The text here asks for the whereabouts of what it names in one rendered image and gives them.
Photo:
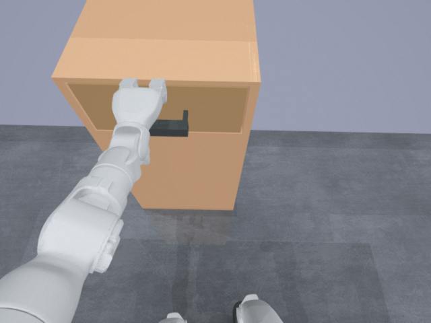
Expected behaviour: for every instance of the robot right thigh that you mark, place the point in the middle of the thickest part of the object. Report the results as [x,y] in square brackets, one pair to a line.
[256,311]

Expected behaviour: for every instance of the drawer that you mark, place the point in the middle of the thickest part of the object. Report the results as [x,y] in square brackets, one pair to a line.
[211,108]

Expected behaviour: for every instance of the cabinet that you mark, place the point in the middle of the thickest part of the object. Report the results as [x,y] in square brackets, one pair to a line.
[185,42]

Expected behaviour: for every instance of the handle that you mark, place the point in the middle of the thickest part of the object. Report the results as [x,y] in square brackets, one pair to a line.
[171,128]

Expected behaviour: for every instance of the left robot forearm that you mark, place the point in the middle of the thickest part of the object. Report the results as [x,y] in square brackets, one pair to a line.
[112,178]

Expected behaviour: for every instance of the left robot shin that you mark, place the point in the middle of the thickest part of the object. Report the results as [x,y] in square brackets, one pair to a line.
[174,315]

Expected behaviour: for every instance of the robot left hand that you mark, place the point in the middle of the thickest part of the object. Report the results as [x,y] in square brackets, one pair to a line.
[142,105]

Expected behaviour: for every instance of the left robot upper arm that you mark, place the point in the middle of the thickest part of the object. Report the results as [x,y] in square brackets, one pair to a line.
[82,239]

